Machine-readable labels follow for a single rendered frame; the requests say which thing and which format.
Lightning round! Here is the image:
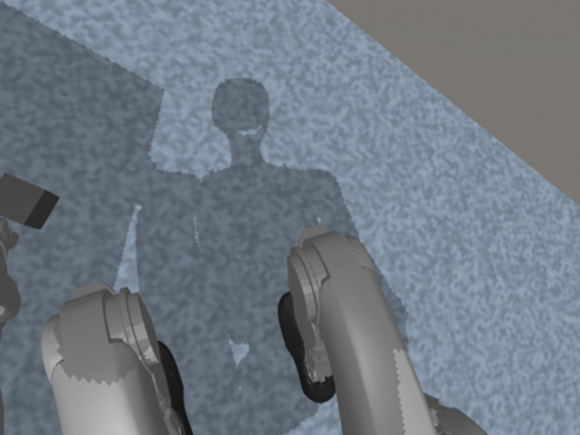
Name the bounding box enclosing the right robot hand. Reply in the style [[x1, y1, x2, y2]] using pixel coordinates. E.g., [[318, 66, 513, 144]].
[[423, 393, 488, 435]]

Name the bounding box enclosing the right robot foot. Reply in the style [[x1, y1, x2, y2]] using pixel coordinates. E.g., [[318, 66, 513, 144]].
[[278, 292, 335, 403]]

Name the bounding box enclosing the left robot foot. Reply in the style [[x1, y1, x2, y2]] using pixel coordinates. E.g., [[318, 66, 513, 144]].
[[158, 341, 193, 435]]

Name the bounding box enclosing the left robot arm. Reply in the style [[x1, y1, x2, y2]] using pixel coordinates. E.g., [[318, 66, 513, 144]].
[[0, 217, 21, 435]]

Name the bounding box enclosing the cube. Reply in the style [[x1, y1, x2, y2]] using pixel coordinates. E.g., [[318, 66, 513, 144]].
[[0, 173, 59, 229]]

